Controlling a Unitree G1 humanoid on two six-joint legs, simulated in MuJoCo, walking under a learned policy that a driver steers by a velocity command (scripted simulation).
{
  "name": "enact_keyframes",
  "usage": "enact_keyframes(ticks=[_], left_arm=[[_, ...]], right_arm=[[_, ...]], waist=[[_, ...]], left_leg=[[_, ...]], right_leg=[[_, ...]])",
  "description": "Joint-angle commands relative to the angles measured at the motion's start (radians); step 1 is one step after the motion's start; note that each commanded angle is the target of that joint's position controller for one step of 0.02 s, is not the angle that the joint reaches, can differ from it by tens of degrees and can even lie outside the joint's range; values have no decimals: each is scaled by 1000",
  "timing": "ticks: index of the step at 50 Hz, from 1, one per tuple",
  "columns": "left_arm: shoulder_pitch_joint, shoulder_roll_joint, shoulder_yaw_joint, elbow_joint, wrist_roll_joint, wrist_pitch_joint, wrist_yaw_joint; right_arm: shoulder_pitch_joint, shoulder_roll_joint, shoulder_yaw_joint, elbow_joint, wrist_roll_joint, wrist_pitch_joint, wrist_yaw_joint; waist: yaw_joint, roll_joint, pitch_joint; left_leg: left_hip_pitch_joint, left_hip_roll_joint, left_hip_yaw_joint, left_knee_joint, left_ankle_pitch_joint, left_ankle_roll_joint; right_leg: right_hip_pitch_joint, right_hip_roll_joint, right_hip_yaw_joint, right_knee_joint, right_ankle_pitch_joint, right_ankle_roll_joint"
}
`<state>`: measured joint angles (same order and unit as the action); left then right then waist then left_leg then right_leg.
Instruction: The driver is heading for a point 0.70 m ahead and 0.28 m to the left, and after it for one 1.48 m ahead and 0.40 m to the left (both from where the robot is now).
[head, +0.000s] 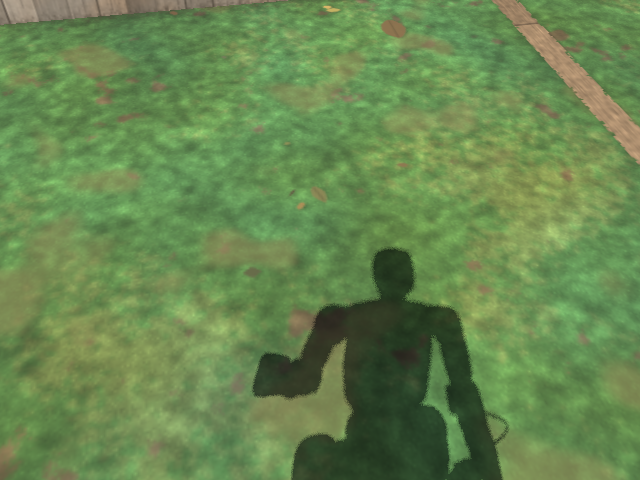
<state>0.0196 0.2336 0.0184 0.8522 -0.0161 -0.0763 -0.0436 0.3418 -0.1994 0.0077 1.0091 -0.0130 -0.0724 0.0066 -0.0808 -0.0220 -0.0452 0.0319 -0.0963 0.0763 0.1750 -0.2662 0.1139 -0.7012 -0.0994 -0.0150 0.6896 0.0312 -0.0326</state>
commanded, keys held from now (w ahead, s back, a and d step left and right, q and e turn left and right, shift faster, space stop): w+q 1.00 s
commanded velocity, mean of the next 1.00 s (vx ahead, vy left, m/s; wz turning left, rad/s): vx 0.50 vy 0.00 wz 0.53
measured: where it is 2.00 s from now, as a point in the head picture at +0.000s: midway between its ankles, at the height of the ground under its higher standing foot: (139, 317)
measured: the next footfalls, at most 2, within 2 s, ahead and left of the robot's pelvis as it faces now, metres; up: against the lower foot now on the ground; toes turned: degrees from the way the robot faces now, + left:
right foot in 0.12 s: +0.26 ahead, -0.14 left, +0.00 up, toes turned +3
left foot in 0.64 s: +0.46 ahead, +0.20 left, +0.00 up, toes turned +25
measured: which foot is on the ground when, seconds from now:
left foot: down 0.00-0.12, up 0.14-0.62, down 0.64-1.00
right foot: up 0.00-0.10, down 0.12-0.62, up 0.64-1.00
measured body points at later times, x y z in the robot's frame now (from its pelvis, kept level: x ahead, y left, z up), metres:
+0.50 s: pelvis +0.27 -0.01 +0.00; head +0.28 +0.01 +0.45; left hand +0.22 +0.26 -0.14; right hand +0.52 -0.19 -0.10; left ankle +0.38 +0.19 -0.68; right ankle +0.23 -0.14 -0.74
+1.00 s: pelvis +0.50 +0.14 +0.00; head +0.51 +0.17 +0.45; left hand +0.56 +0.46 -0.09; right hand +0.70 -0.08 -0.10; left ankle +0.42 +0.18 -0.74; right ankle +0.76 +0.07 -0.69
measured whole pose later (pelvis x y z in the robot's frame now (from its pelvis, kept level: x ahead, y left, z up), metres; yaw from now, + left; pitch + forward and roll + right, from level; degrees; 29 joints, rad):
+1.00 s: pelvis +0.50 +0.14 +0.00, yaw +33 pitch +3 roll -1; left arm 0.02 0.28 0.05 0.75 0.00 -0.10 0.00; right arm 0.33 -0.26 -0.08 0.77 0.02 -0.05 -0.01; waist -0.07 -0.05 0.00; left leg -0.15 -0.09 -0.12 0.37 -0.25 0.08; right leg -0.66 -0.07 0.09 0.63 0.04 0.06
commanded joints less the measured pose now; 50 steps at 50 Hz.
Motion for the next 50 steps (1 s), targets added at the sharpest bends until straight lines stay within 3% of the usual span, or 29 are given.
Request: enact_keyframes(ticks=[1, 4, 5, 6, 7, 8, 9, 10, 11, 12, 14, 17, 21, 24, 27, 29, 30, 31, 32, 33, 34, 35, 36, 37, 38, 40, 42, 46, 50], left_arm=[[-172, 57, 2, -100, -3, -41, -9], [-66, 131, 30, -82, -3, -53, -2], [51, 177, 52, -52, -5, -60, 3], [233, 222, 76, -9, -3, -61, 18], [405, 287, 88, 8, 17, -53, 42], [369, 282, 79, 1, 46, -50, 44], [305, 168, 57, -18, 31, -51, 45], [227, 122, 43, -31, 16, -53, 46], [167, 96, 32, -30, 14, -57, 38], [147, 71, 21, -24, 19, -61, 30], [144, 62, 18, -1, 26, -64, 27], [134, 122, 36, 16, 21, -61, 36], [163, 179, 58, 7, 37, -54, 45], [216, 202, 71, 12, 22, -47, 50], [251, 229, 88, 27, 3, -23, 55], [233, 246, 96, 28, -7, -4, 61], [215, 249, 99, 21, -11, 7, 63], [201, 231, 94, 14, -11, 19, 68], [219, 184, 76, -13, 17, 17, 72], [285, 36, 35, -74, 44, -15, 65], [174, 119, 43, -94, 1, -56, 56], [116, 149, 52, -114, -32, -77, 49], [121, 145, 48, -107, -15, -86, 54], [144, 159, 58, -89, 15, -81, 59], [168, 171, 67, -87, 23, -65, 58], [166, 155, 67, -104, 31, -35, 55], [112, 132, 60, -129, 38, -23, 60], [-22, 106, 48, -161, 28, -28, 55], [-116, 113, 46, -190, 11, -44, 36]], right_arm=[[81, -178, -44, -2, 16, 6, -2], [43, -211, -58, -10, 20, 4, 5], [4, -209, -59, -20, 15, 6, 7], [-48, -195, -53, -45, 5, 3, 10], [-54, -144, -37, -87, -13, -3, 12], [73, 17, 1, -92, 15, -22, 19], [3, -115, -25, -97, 44, -32, 19], [-74, -175, -46, -122, 67, -36, 17], [-87, -167, -48, -128, 67, -31, 9], [-83, -152, -53, -129, 58, -23, 6], [-40, -110, -52, -132, 63, -3, 8], [-106, -90, -49, -189, 63, 22, 10], [-199, -91, -45, -231, 42, 27, 32], [-305, -90, -41, -264, 38, 27, 47], [-372, -112, -50, -305, 36, 33, 51], [-331, -145, -69, -317, 28, 43, 47], [-233, -178, -91, -299, 31, 46, 45], [-61, -226, -125, -250, 37, 47, 38], [99, -337, -168, -212, 38, 54, 16], [46, -432, -173, -228, 37, 44, 16], [62, -350, -151, -261, 30, 28, 28], [38, -287, -136, -256, 23, 15, 31], [-25, -245, -125, -270, 28, 10, 30], [-108, -212, -117, -290, 23, 11, 27], [-151, -183, -107, -309, 13, 11, 22], [-151, -191, -110, -317, 12, 6, 9], [-113, -218, -119, -311, 18, 1, -8], [-49, -232, -126, -301, 27, 3, -25], [10, -227, -130, -283, 34, 14, -28]], waist=[[7, 77, 123], [89, 150, 49], [155, 162, -22], [246, 163, -129], [275, 32, -298], [171, -270, -385], [198, -135, -282], [180, -92, -130], [138, -26, -55], [114, -34, -6], [72, -77, 19], [53, -63, 100], [80, -14, 103], [129, -2, 117], [145, -24, 119], [98, -58, 78], [39, -58, 23], [-46, -32, -60], [-90, 109, -140], [46, 338, -206], [-34, 211, -283], [-33, 167, -166], [7, 91, -105], [59, 56, -58], [96, 68, -45], [113, 71, -28], [103, 62, -5], [45, 95, 29], [2, 113, 55]], left_leg=[[160, 311, -197, 47, 667, 64], [156, 300, -204, 178, 949, 62], [125, 278, -196, 293, 981, 48], [-58, 246, -189, 481, 868, 23], [-267, 150, -156, 756, 450, 5], [-644, 1, -164, 1089, -316, -55], [-739, 71, -235, 1217, -295, -42], [-771, 125, -216, 1218, -182, -31], [-734, 167, -196, 1190, -87, -38], [-698, 190, -195, 1162, -29, -46], [-639, 230, -190, 1131, -5, -56], [-719, 273, -176, 1044, 4, -91], [-710, 291, -138, 791, 197, -112], [-680, 266, -72, 624, 244, -93], [-688, 233, -37, 524, 191, -64], [-602, 173, 7, 500, 75, -26], [-483, 127, 34, 470, 54, -2], [-261, 69, 48, 407, 104, 34], [19, 193, -182, 368, 86, 94], [266, 397, -751, 220, -107, 262], [301, 442, -923, 79, -211, 281], [245, 423, -783, 92, -139, 237], [105, 378, -646, 111, -38, 201], [-53, 332, -532, 116, 81, 172], [-154, 301, -470, 97, 151, 162], [-243, 282, -427, 60, 223, 177], [-277, 257, -371, 43, 282, 178], [-271, 214, -333, 49, 193, 134], [-243, 225, -382, 103, 117, 114]], right_leg=[[-89, 57, -20, -179, -67, 1], [188, 119, -25, -260, -60, -37], [357, 122, -20, -291, -17, -69], [659, 51, 42, -231, 20, -115], [950, -159, 257, -170, -28, -157], [1202, -375, 689, -266, -58, -332], [1064, -332, 677, -353, -235, -286], [898, -289, 494, -394, -267, -224], [753, -245, 372, -436, -207, -188], [655, -207, 281, -475, -167, -172], [568, -166, 168, -531, -150, -158], [495, -173, 63, -583, -74, -163], [509, -145, -77, -578, -29, -155], [580, -159, -128, -563, -22, -140], [720, -197, -155, -502, 88, -109], [775, -211, -185, -371, 382, -80], [774, -195, -208, -229, 500, -60], [701, -151, -237, -10, 508, -26], [448, -98, -251, 324, 195, 27], [21, 115, -122, 636, -602, 79], [-106, 114, 80, 760, -606, 58], [-208, 62, 79, 766, -510, 26], [-173, 13, 80, 690, -414, 11], [-77, -24, 85, 595, -358, 14], [6, -47, 95, 544, -329, 19], [60, -43, 86, 455, -306, 48], [48, -24, 72, 331, -220, 78], [67, 29, 78, 21, 10, 96], [119, 66, 82, -128, 46, 85]])
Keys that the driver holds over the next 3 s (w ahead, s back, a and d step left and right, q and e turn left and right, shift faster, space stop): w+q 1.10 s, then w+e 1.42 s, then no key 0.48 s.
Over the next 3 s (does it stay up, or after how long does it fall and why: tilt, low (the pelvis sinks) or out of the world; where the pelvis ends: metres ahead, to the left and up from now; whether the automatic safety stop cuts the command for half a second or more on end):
stays up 1.39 0.41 -0.01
